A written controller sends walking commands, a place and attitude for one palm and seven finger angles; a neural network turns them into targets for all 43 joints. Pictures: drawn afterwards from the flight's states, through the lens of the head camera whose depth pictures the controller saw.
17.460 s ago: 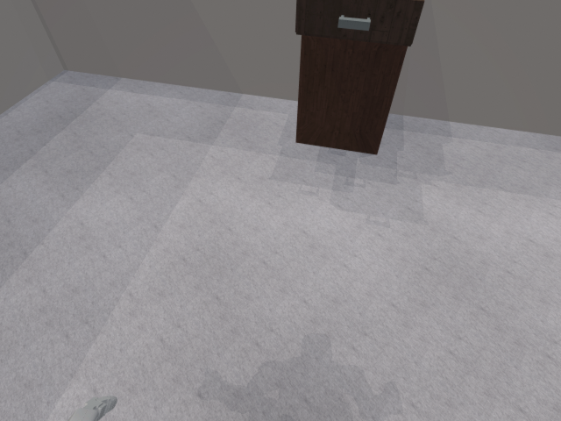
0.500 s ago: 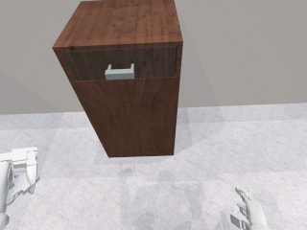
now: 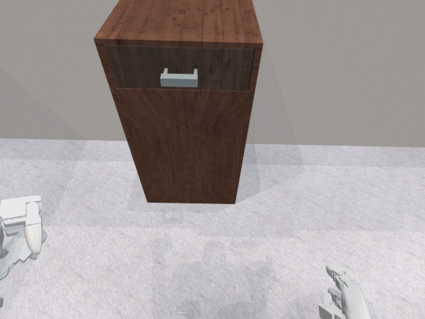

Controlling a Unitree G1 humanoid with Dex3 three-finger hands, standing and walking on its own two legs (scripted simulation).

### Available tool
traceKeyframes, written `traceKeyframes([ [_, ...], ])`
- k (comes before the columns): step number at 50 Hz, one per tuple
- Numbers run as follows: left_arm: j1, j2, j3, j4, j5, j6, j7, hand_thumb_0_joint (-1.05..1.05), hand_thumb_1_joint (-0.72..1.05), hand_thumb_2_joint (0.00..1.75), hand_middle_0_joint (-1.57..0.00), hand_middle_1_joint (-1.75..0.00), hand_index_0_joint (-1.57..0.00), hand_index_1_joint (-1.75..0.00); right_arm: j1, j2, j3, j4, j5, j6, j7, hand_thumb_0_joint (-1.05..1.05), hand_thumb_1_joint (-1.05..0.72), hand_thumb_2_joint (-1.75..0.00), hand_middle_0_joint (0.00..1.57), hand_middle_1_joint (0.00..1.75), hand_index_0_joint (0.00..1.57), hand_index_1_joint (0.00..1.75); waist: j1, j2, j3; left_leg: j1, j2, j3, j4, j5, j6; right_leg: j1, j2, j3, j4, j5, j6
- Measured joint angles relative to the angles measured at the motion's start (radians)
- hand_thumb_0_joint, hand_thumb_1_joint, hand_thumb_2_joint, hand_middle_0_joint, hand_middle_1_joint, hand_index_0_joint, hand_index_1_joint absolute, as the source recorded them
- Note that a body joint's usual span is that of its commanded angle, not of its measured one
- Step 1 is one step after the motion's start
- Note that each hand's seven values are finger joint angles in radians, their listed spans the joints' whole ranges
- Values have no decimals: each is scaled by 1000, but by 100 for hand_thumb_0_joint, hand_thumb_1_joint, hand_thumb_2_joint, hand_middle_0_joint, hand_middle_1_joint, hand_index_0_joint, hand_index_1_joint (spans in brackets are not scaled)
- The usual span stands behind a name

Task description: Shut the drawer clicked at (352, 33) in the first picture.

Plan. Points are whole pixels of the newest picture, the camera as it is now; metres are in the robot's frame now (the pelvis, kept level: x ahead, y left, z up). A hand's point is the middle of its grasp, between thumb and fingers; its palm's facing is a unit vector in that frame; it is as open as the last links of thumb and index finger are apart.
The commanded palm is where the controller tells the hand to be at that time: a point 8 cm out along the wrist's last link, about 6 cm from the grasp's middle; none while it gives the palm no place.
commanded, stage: step back with the hand held close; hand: left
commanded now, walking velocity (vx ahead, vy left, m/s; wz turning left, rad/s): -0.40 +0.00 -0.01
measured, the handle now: (180, 76) +0.75 +0.15 +0.04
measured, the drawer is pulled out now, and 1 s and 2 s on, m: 0.00 0.00 0.00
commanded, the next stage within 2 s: stop stepping back and stand still in 0.40 s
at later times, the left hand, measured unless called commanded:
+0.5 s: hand out of the picture +0.08 +0.26 +0.17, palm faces +0.38 -0.79 -0.48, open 3.2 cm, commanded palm +0.01 +0.29 +0.18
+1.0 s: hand out of the picture -0.01 +0.25 +0.18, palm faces +0.25 -0.88 -0.41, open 3.3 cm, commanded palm -0.07 +0.31 +0.18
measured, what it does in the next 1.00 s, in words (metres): walks backwards: right foot, then left foot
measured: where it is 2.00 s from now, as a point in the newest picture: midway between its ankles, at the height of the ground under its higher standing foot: outside the picture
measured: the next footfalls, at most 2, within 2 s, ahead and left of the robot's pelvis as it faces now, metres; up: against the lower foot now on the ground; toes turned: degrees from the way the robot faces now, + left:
right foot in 0.22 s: -0.05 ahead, -0.13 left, +0.00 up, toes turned +8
left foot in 0.76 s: -0.11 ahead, +0.14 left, +0.00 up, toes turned +0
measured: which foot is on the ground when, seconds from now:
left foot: down 0.00-0.58, up 0.60-0.74, down 0.76-1.00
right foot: down 0.00-0.08, up 0.10-0.20, down 0.22-0.76, up 0.78-1.00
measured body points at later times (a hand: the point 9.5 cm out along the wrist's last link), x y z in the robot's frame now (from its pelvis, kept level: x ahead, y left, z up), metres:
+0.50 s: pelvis -0.11 +0.01 -0.01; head -0.09 +0.03 +0.44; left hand +0.05 +0.30 +0.20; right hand +0.11 -0.21 -0.06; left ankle +0.07 +0.09 -0.73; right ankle -0.10 -0.13 -0.72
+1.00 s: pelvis -0.21 +0.04 +0.02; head -0.22 +0.08 +0.47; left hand -0.03 +0.30 +0.21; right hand -0.11 -0.19 -0.06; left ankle -0.16 +0.13 -0.73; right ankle -0.21 -0.09 -0.68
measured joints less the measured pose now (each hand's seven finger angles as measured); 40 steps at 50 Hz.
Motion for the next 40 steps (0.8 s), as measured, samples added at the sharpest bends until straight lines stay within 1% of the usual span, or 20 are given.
traceKeyframes([
  [4, -15, 8, 3, -18, 4, -13, 12, 1, 89, 90, -140, -160, -140, -159, 11, -2, -1, 20, -6, -16, -9, 1, -90, -90, 21, 30, 20, 30, -11, -3, 9, -11, 4, -5, -9, 70, 6, -20, 11, 7, 29, -43, 1],
  [7, -45, 35, 23, -8, 23, -21, 8, 1, 89, 90, -140, -160, -140, -159, 26, 12, -5, 22, -7, -30, -14, 2, -90, -90, 21, 30, 20, 30, -36, 2, 12, -24, 3, -24, -23, 110, 17, -26, 51, 34, 159, -87, -1],
  [9, -52, 57, 43, -2, 28, -27, 2, 1, 89, 90, -140, -160, -140, -159, 43, 26, -6, 25, -6, -37, -9, 2, -90, -90, 21, 30, 20, 30, -51, 1, -10, -50, 9, -24, -28, 113, 24, 13, 79, 40, 214, -102, -5],
  [10, -48, 65, 56, -3, 29, -31, -1, 1, 89, 90, -140, -160, -140, -159, 50, 32, -4, 25, -6, -40, -5, 2, -90, -90, 21, 30, 20, 30, -54, -3, -27, -70, 12, -17, -28, 107, 21, 41, 88, 42, 212, -145, -10],
  [12, -30, 73, 83, -16, 19, -40, -5, 1, 89, 90, -140, -160, -140, -159, 48, 39, -2, 23, -9, -47, 5, 2, -90, -90, 21, 30, 20, 30, -48, -17, -51, -118, 13, 8, -27, 96, 11, 94, 89, 52, 144, -227, -30],
  [13, -15, 72, 96, -29, 9, -44, -6, 1, 89, 90, -140, -160, -140, -159, 34, 39, -2, 21, -9, -50, 12, 2, -90, -90, 21, 30, 20, 30, -36, -27, -52, -140, 11, 23, -29, 105, 6, 106, 83, 65, 94, -250, -40],
  [15, -4, 43, 80, -39, -10, -51, -11, 1, 89, 90, -140, -160, -140, -159, -14, 26, -6, 42, -10, -49, 19, 2, -90, -90, 21, 30, 20, 30, -13, 3, -15, -148, 28, 16, -35, 116, -8, 91, 103, 70, 86, -231, -42],
  [17, 12, 31, 49, -49, -17, -54, -17, 1, 89, 90, -140, -160, -140, -159, -38, 21, -5, 63, -5, -44, 20, 2, -90, -90, 21, 30, 20, 30, 7, 13, 7, -106, 33, 23, -47, 178, -16, 101, 109, 77, 72, -176, -31],
  [21, -2, 48, 17, -57, -20, -48, -32, 1, 89, 90, -141, -160, -141, -159, -51, 31, -1, 62, 3, -36, 9, 2, -90, -90, 21, 30, 20, 30, 23, -9, 2, -47, 21, 38, -112, 207, 19, 111, 98, 90, 64, -157, -16],
  [24, -47, 60, 30, -22, -21, -48, -38, 1, 88, 90, -141, -160, -141, -159, -77, 34, 1, 37, -10, -47, 6, 2, -90, -90, 21, 30, 20, 30, 18, -10, 5, -43, 25, 49, -140, 243, 29, 81, 100, 95, 112, -184, -15],
  [27, -89, 68, 53, 20, -19, -31, -41, 1, 88, 90, -141, -160, -141, -159, -101, 41, -6, 13, -21, -48, 10, 1, -90, -90, 21, 30, 20, 30, -4, 4, 7, -68, 34, 55, -158, 223, 26, 56, 108, 66, 201, -271, -41],
  [29, -80, 84, 69, 9, -26, -13, -37, 1, 89, 90, -140, -160, -140, -159, -98, 47, -6, -9, -10, -46, 18, 1, -90, -90, 21, 30, 20, 30, -7, -18, -7, -122, 26, 77, -114, 106, -3, 72, 89, 64, 130, -327, -69],
  [31, -44, 64, 56, -27, -27, -1, -32, 1, 89, 90, -140, -160, -140, -159, -92, 40, -8, -3, -3, -40, 29, 1, -90, -90, 21, 30, 20, 30, 13, -35, -6, -190, 2, 47, 111, -39, -44, 40, 70, 75, 122, -183, -67],
  [33, 5, 36, 28, -69, -23, 16, -39, 1, 89, 90, -140, -160, -140, -159, -55, 35, -9, 20, -4, -22, 40, 1, -90, -90, 21, 30, 20, 30, 32, -63, -37, -206, -28, 29, 343, -87, -60, 21, 42, 84, 116, -136, -55],
  [34, 25, 26, 17, -85, -22, 22, -41, 1, 89, 90, -140, -160, -140, -159, -29, 36, -6, 32, -4, -16, 38, 1, -90, -90, 21, 30, 20, 30, 41, -81, -60, -175, -30, 36, 379, -106, -59, 17, 22, 82, 105, -137, -47],
  [35, 39, 17, 11, -96, -21, 25, -35, 1, 89, 90, -141, -160, -141, -159, -4, 38, -1, 43, -6, -14, 31, 1, -90, -90, 21, 30, 20, 30, 49, -96, -83, -117, -24, 44, 348, -124, -54, 13, 5, 76, 94, -144, -40],
  [36, 46, 8, 8, -101, -19, 26, -26, 1, 88, 90, -141, -160, -141, -159, 19, 36, 5, 48, -6, -20, 21, 1, -90, -90, 21, 30, 20, 30, 54, -102, -104, -43, -12, 43, 263, -139, -47, 3, -5, 66, 91, -159, -34],
  [37, 42, -1, 9, -100, -16, 25, -15, 1, 88, 90, -141, -160, -141, -159, 37, 27, 11, 48, -5, -32, 12, 1, -90, -90, 21, 30, 20, 30, 53, -92, -119, 37, 3, 27, 146, -150, -40, -12, -5, 51, 100, -173, -28],
  [38, 20, -7, 11, -92, -13, 23, -4, 1, 88, 90, -141, -160, -141, -159, 47, 16, 10, 45, -5, -51, 2, 1, -90, -90, 21, 30, 20, 30, 43, -74, -123, 88, 16, 4, 42, -142, -30, -39, -3, 33, 132, -196, -23],
  [40, -82, 1, 20, -28, 2, 30, 17, 1, 88, 90, -141, -160, -141, -159, 36, 34, 6, 68, -4, -76, -12, 1, -90, -90, 21, 30, 20, 30, 25, -101, -72, 85, -11, 14, 42, -90, -7, -92, -14, 60, 280, -259, -20],
])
